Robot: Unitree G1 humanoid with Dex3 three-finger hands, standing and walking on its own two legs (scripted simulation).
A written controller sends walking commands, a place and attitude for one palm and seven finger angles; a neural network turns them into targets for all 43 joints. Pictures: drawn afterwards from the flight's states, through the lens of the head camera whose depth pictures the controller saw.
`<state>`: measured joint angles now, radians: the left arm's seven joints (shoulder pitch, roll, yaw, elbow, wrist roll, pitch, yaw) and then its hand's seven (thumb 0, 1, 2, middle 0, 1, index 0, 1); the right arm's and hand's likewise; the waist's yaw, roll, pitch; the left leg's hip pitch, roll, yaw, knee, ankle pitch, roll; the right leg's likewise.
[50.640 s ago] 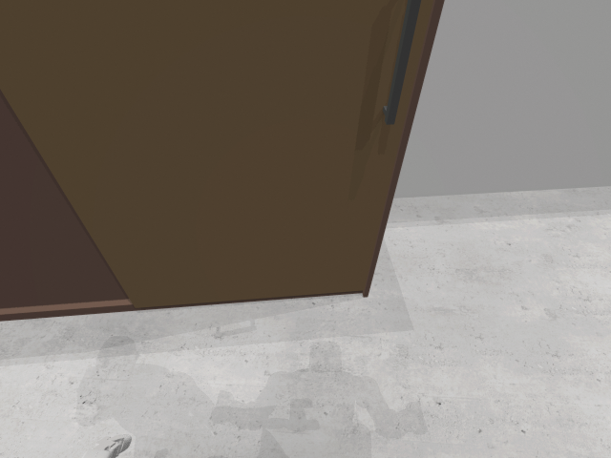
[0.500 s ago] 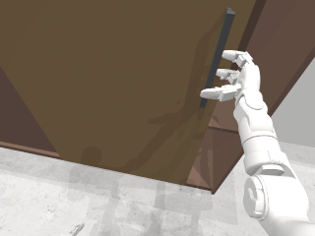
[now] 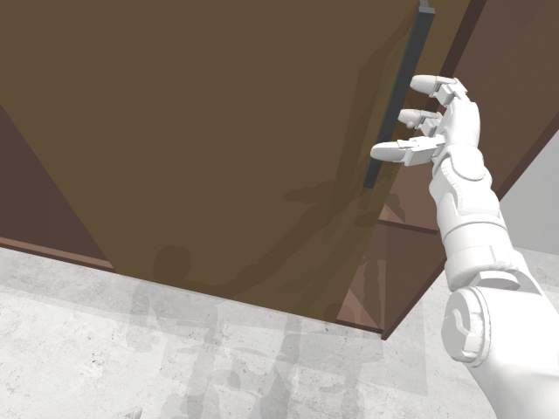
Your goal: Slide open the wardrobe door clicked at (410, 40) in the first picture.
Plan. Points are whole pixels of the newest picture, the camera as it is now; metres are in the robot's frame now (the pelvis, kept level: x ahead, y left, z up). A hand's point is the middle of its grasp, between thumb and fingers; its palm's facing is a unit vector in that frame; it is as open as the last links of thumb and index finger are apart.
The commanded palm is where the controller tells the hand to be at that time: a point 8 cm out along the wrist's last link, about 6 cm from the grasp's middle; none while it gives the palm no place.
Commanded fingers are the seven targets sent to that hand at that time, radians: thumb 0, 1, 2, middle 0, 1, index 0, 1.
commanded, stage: feel for the door with the fingertips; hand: right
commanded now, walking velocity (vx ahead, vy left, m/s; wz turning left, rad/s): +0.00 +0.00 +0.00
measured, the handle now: (390, 109) +0.54 -0.09 +0.18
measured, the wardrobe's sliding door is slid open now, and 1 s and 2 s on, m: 0.18 0.18 0.18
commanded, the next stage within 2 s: slide the fingers in behind the handle in 0.02 s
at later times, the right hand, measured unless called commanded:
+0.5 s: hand (417, 132) +0.47 -0.12 +0.19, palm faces +0.07 +1.00 +0.01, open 14.0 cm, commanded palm +0.44 -0.16 +0.19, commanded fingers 0.00 0.50 -0.30 0.30 1.20 0.30 1.20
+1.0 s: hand (398, 129) +0.47 -0.09 +0.19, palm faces +0.07 +1.00 +0.00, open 14.0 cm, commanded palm +0.44 -0.14 +0.19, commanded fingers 0.00 0.50 -0.30 0.30 1.20 0.30 1.20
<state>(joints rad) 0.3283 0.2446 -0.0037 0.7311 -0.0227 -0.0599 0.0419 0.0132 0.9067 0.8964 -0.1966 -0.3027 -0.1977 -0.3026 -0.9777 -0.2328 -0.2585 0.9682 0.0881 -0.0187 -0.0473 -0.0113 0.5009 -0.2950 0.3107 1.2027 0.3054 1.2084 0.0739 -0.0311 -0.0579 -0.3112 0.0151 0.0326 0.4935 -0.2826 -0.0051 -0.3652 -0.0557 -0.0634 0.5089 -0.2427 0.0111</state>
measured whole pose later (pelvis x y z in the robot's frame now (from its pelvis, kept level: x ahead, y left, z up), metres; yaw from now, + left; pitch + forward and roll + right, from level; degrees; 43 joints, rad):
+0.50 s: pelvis +0.00 +0.00 +0.00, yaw +0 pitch +5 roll +1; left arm 0.34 0.24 0.01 0.72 -0.04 -0.04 0.03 0.01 0.91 0.90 -0.20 -0.30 -0.20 -0.30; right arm -0.89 -0.22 -0.22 0.85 0.10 0.01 -0.04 -0.01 0.50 -0.30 0.31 1.20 0.30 1.20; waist 0.05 -0.04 -0.07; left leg -0.28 0.01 0.03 0.49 -0.29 -0.01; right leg -0.34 -0.06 -0.06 0.52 -0.25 0.01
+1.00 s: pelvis -0.01 +0.00 +0.00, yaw +0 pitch +5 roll +0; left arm 0.35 0.23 0.00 0.74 -0.02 -0.06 0.03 0.01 0.91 0.90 -0.20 -0.30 -0.20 -0.30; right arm -0.96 -0.19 -0.20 0.94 0.08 -0.02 -0.10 -0.01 0.50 -0.30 0.30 1.20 0.29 1.20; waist 0.07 -0.04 -0.06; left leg -0.31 0.01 0.04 0.50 -0.28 0.00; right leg -0.36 -0.06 -0.06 0.52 -0.24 0.01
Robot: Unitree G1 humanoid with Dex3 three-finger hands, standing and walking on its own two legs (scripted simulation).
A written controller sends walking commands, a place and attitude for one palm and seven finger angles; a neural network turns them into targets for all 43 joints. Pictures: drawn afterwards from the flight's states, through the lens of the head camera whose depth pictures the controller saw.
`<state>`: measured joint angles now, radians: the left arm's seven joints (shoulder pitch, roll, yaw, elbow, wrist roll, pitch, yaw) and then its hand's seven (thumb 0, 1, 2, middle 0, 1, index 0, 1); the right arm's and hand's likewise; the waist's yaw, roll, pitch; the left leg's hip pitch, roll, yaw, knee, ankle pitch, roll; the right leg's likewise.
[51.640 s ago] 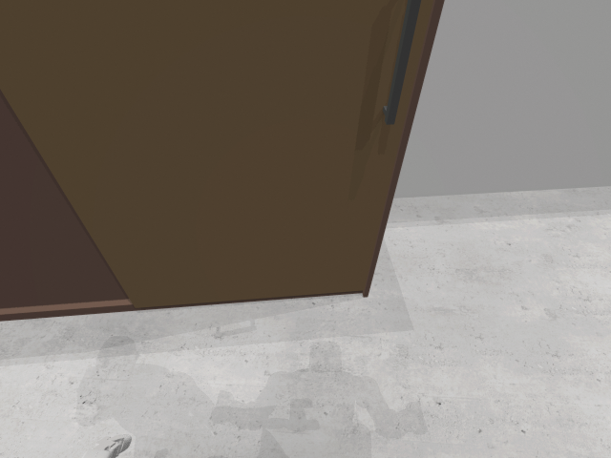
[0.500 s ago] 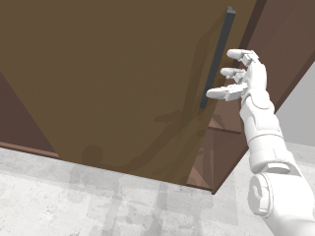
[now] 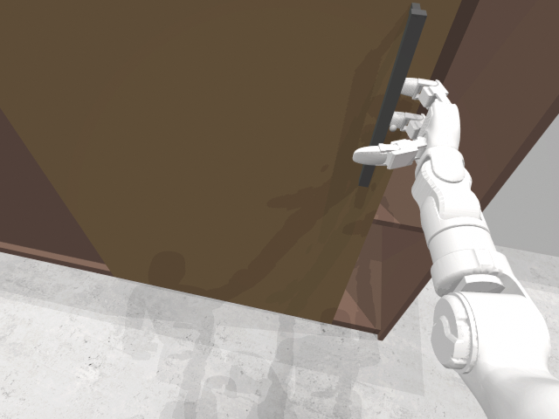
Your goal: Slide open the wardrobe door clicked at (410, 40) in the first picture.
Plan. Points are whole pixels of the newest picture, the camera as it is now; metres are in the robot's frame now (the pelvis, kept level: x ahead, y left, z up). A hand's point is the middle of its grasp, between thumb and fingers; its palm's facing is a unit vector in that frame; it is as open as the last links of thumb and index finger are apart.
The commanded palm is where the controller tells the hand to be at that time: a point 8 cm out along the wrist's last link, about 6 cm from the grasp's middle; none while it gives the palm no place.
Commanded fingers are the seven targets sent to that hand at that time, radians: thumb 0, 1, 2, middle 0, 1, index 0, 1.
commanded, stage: slide the fingers in behind the handle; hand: right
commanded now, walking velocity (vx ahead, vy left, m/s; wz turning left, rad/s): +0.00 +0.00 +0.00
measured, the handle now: (385, 109) +0.54 -0.09 +0.18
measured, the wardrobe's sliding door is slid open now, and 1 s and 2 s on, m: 0.18 0.18 0.18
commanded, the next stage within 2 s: grip the handle and tug to test in 0.94 s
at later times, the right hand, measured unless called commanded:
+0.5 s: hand (387, 127) +0.48 -0.08 +0.19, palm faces +0.06 +1.00 +0.00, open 14.0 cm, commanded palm +0.46 -0.13 +0.19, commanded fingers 0.00 0.50 -0.30 0.30 1.20 0.30 1.20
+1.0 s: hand (369, 120) +0.49 -0.06 +0.19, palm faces +0.07 +1.00 +0.00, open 14.0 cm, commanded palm +0.46 -0.11 +0.19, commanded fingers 0.00 0.50 -0.30 0.30 1.20 0.30 1.20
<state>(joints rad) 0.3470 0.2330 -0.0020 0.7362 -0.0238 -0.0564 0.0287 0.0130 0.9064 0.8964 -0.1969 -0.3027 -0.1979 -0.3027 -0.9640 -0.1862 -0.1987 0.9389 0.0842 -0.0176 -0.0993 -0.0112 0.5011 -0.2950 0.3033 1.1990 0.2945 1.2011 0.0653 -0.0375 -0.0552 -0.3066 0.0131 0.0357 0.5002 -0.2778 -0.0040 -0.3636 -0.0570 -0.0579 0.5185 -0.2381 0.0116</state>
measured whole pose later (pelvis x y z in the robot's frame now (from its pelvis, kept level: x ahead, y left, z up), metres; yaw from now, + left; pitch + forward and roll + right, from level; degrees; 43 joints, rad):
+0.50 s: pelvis +0.01 +0.00 +0.00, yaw +0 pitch +5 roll +1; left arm 0.34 0.24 0.01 0.74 -0.02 -0.07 0.02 0.01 0.91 0.90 -0.20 -0.30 -0.20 -0.30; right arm -0.95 -0.17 -0.18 0.91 0.09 -0.02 -0.12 -0.01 0.50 -0.30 0.30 1.20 0.29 1.20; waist 0.06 -0.04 -0.06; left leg -0.31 0.01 0.03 0.49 -0.28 -0.01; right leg -0.37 -0.06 -0.06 0.52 -0.24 0.01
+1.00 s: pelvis +0.01 +0.00 +0.00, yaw +0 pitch +6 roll +0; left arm 0.34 0.22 0.00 0.75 -0.01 -0.05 0.02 0.01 0.91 0.90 -0.20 -0.30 -0.20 -0.30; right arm -1.00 -0.13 -0.18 0.95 0.07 -0.01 -0.17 -0.01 0.50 -0.30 0.30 1.20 0.29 1.20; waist 0.07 -0.04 -0.06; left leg -0.32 0.01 0.03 0.50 -0.29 0.00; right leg -0.37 -0.06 -0.06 0.51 -0.24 0.02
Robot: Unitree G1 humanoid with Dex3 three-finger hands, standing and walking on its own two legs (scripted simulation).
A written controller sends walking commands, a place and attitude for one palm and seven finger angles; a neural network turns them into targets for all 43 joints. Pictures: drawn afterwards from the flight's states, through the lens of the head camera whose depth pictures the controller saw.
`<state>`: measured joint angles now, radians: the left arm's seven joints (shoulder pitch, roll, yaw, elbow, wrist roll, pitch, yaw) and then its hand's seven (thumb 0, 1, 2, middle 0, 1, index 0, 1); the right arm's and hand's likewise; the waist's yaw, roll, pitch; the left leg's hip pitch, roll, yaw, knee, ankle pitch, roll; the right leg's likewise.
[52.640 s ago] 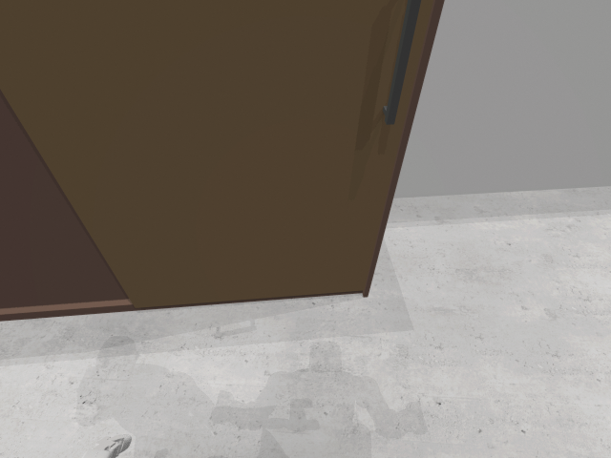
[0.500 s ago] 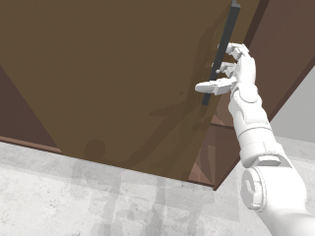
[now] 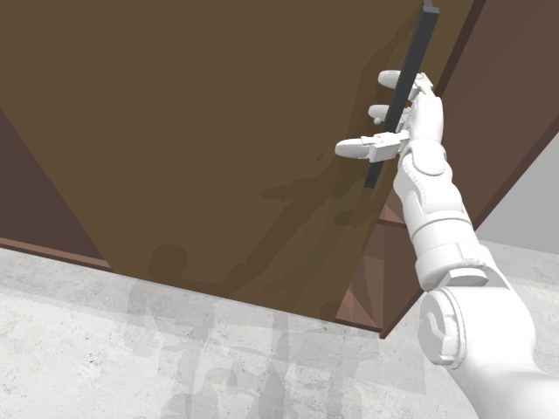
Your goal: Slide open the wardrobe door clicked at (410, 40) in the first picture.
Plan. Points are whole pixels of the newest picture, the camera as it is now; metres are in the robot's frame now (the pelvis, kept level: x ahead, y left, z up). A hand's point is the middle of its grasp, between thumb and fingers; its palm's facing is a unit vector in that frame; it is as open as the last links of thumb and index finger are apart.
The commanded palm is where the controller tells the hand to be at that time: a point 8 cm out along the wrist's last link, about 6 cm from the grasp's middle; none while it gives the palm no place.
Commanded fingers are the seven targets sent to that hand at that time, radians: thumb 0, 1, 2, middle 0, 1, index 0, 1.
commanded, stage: grip the handle and tug to test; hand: right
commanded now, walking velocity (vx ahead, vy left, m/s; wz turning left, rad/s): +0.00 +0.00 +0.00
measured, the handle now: (393, 109) +0.53 -0.09 +0.18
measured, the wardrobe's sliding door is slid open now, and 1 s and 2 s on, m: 0.18 0.18 0.18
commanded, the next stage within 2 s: tug the door sideways, standing still in 1.46 s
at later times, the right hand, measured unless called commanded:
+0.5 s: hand (381, 122) +0.49 -0.07 +0.19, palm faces +0.07 +1.00 +0.01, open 9.2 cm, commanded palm +0.46 -0.12 +0.19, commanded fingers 0.00 -0.62 -0.78 0.42 1.36 0.42 1.36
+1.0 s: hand (377, 124) +0.49 -0.07 +0.19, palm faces +0.07 +1.00 +0.00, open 5.2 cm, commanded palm +0.46 -0.12 +0.19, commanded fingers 0.00 -0.90 -0.90 0.45 1.40 0.45 1.40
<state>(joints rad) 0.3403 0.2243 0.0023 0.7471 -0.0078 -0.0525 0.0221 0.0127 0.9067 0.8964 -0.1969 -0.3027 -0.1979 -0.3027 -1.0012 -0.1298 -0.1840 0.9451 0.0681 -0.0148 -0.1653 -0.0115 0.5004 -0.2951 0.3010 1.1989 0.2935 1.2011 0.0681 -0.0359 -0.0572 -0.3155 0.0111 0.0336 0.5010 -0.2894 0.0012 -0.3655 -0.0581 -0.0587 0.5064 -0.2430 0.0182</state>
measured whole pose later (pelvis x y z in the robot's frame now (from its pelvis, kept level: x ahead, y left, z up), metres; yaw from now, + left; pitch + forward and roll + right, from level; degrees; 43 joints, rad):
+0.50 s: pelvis +0.00 +0.00 +0.00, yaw +0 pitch +6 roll +0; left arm 0.32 0.23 0.01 0.74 -0.01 -0.05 0.03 0.01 0.91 0.90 -0.20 -0.30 -0.20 -0.30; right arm -0.99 -0.15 -0.20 0.95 0.07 -0.03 -0.15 0.00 -0.18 -0.59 0.37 1.30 0.37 1.30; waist 0.07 -0.04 -0.05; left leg -0.31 0.01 0.03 0.49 -0.29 0.00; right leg -0.36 -0.06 -0.06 0.50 -0.24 0.02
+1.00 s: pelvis +0.01 +0.00 +0.00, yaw +0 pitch +6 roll +0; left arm 0.34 0.22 0.01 0.74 -0.01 -0.06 0.02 0.01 0.91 0.90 -0.20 -0.30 -0.20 -0.30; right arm -0.96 -0.12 -0.18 0.91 0.07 0.00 -0.18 0.02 -0.77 -0.83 0.41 1.40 0.41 1.40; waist 0.07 -0.04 -0.06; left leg -0.31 0.01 0.02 0.49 -0.29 0.00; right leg -0.36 -0.06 -0.07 0.51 -0.25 0.01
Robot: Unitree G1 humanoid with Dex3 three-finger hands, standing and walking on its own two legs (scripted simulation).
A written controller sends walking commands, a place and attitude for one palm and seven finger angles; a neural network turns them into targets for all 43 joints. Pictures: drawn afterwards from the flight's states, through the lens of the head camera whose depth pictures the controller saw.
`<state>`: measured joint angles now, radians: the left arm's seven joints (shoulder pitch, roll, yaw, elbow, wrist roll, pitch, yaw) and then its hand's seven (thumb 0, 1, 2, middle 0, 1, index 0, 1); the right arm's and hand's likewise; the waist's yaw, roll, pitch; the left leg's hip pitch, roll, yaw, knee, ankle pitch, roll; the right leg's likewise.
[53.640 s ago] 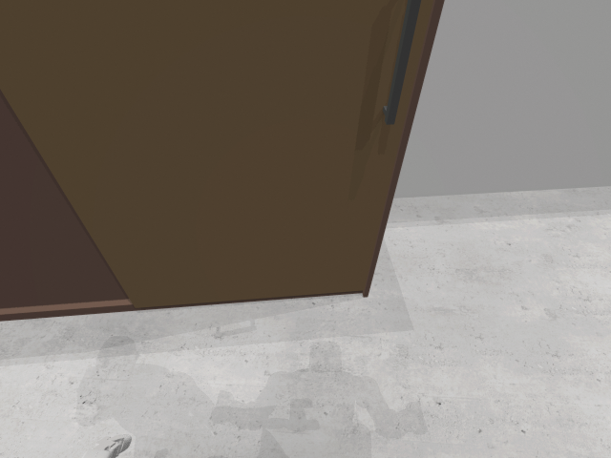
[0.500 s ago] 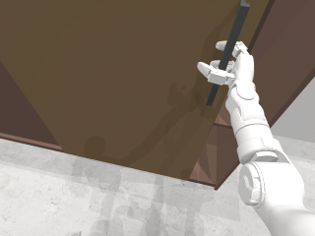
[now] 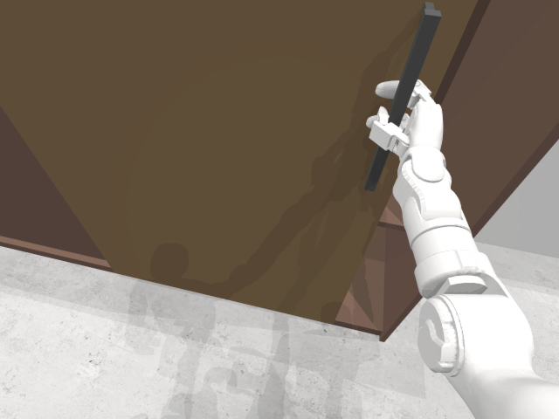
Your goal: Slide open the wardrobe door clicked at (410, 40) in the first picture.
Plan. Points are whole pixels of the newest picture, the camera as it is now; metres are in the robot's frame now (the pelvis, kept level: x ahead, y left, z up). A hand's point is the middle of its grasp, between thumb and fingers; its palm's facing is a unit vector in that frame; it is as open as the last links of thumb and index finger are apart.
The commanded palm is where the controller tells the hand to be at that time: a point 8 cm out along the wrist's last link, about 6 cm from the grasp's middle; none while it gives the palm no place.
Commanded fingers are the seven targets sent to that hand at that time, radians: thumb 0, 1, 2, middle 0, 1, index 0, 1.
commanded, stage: grip the handle and tug to test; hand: right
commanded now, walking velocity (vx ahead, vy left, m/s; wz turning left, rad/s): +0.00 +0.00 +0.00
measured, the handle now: (394, 112) +0.53 -0.09 +0.18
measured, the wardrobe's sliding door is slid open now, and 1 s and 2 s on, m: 0.18 0.18 0.18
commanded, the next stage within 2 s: tug the door sideways, standing still in 0.46 s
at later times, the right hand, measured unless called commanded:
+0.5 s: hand (377, 130) +0.47 -0.07 +0.19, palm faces +0.08 +1.00 -0.01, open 5.6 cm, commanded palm +0.42 -0.11 +0.19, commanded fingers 0.00 -0.90 -0.90 0.45 1.40 0.45 1.40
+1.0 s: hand (376, 127) +0.48 -0.06 +0.19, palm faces +0.13 +0.99 -0.05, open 5.5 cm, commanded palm +0.45 -0.07 +0.19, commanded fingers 0.00 -0.90 -0.90 0.45 1.40 0.45 1.40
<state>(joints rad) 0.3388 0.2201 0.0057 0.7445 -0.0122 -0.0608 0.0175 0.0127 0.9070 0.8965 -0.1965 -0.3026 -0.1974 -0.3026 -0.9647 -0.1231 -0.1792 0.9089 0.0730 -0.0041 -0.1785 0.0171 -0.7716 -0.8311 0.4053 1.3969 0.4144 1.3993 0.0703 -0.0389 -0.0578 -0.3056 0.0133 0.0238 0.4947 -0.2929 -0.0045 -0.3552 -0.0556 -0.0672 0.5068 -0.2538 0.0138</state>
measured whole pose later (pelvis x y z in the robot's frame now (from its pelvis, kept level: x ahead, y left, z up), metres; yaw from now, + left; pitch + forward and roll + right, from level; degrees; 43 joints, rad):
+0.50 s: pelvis +0.03 +0.01 +0.00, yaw +1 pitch +5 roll +0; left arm 0.31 0.23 0.02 0.69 -0.02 -0.04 0.01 0.01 0.91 0.90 -0.20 -0.30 -0.20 -0.30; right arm -0.74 -0.09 -0.14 0.56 0.09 0.13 -0.17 0.02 -0.79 -0.79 0.33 1.39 0.32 1.38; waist 0.04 -0.05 -0.07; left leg -0.23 0.01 0.01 0.44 -0.30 0.00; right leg -0.27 -0.06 -0.08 0.45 -0.26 0.02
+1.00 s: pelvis +0.03 +0.02 +0.00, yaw -4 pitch +5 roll -1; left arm 0.24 0.22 0.01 0.71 -0.01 -0.02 0.03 0.01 0.91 0.90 -0.20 -0.30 -0.20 -0.30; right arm -0.85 -0.04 -0.06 0.62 0.09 0.19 -0.22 0.02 -0.78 -0.83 0.38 1.39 0.33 1.40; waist 0.00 -0.05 -0.05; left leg -0.21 0.02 0.09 0.48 -0.35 0.02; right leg -0.29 -0.04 0.00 0.48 -0.27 0.04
